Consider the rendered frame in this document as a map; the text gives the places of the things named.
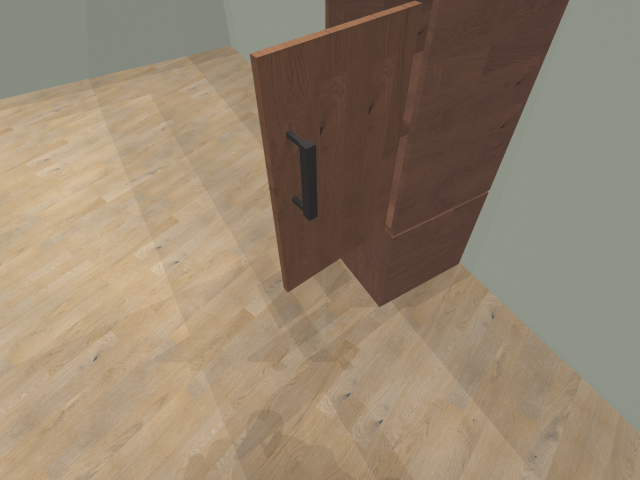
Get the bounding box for handle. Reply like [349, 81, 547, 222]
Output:
[286, 130, 318, 221]

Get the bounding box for cupboard door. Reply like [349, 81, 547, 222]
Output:
[250, 1, 422, 292]

